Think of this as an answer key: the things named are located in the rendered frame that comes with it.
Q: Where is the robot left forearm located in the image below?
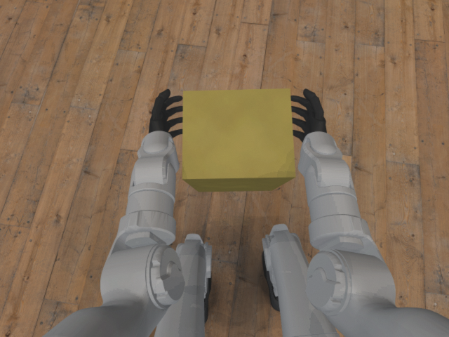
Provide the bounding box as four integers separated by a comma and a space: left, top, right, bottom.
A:
100, 131, 180, 295

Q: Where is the robot right upper arm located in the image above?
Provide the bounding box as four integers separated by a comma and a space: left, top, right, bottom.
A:
306, 249, 449, 337

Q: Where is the robot left upper arm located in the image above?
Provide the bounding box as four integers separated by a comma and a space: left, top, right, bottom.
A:
42, 243, 185, 337

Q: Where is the robot right hand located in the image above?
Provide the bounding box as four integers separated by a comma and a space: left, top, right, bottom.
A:
290, 89, 327, 142

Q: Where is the carton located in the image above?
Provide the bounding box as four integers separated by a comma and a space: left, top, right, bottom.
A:
182, 88, 295, 192

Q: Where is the robot right thigh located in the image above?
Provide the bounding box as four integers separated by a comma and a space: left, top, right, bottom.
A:
262, 230, 340, 337

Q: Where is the robot right forearm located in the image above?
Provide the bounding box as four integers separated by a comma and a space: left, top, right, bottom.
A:
298, 131, 396, 289

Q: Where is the robot left hand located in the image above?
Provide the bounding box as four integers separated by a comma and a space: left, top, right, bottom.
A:
149, 89, 183, 138

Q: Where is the left robot foot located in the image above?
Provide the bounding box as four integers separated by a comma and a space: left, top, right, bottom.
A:
204, 278, 211, 323

